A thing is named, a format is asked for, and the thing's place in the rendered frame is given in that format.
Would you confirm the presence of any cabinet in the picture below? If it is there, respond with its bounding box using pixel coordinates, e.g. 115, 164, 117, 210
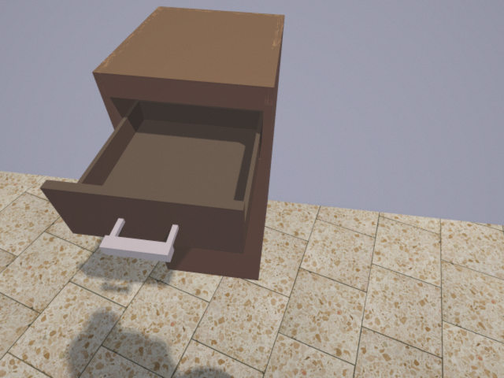
92, 6, 285, 280

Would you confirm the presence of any handle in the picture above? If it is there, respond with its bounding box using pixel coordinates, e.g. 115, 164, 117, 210
99, 218, 179, 262

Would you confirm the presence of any drawer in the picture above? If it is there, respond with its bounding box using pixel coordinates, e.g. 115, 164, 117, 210
40, 99, 264, 254

